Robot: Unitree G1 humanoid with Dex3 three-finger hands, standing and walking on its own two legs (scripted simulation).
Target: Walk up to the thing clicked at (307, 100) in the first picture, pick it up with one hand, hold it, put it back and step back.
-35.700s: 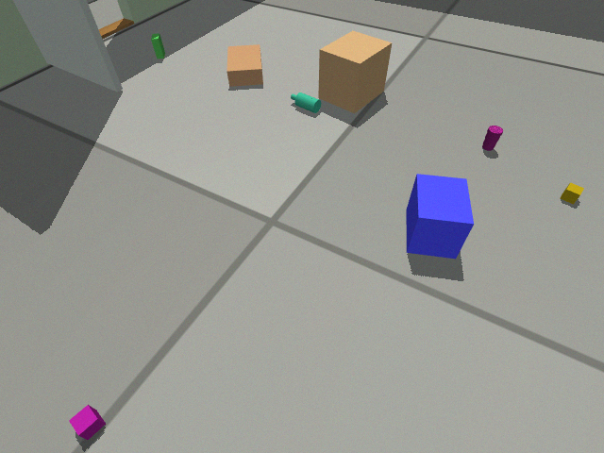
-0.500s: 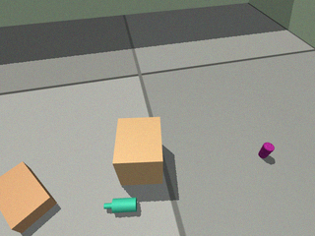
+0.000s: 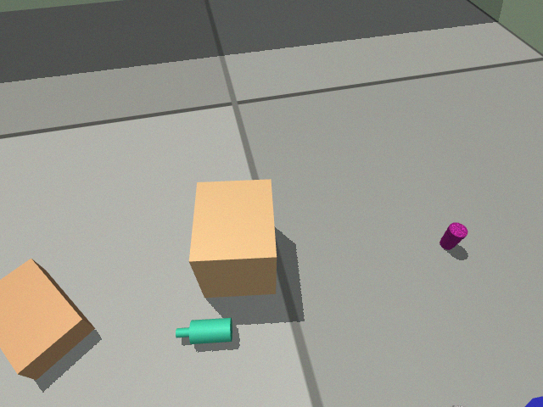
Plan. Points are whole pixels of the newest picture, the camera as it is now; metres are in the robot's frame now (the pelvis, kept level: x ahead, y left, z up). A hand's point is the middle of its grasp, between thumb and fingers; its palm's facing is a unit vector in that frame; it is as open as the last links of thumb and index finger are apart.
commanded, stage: step back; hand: left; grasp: from above
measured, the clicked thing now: (204, 331) +0.44 +0.25 -0.74
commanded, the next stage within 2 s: none
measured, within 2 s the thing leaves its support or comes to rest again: neither
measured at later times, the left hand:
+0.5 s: hand out of the picture +0.01 +0.22 -0.15, palm faces -0.01 -0.90 -0.43, open 7.4 cm
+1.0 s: hand out of the picture -0.13 +0.27 -0.17, palm faces -0.03 -0.92 -0.40, open 7.4 cm
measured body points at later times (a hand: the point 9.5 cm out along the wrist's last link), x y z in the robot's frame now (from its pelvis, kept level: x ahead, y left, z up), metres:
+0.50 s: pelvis -0.08 -0.04 -0.01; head +0.00 -0.07 +0.43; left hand +0.01 +0.27 -0.12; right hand +0.02 -0.35 -0.16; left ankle -0.13 +0.10 -0.67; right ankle -0.06 -0.13 -0.74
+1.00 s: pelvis -0.22 -0.01 -0.01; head -0.15 +0.01 +0.43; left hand -0.13 +0.31 -0.14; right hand -0.08 -0.32 -0.12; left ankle -0.14 +0.09 -0.74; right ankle -0.28 -0.16 -0.67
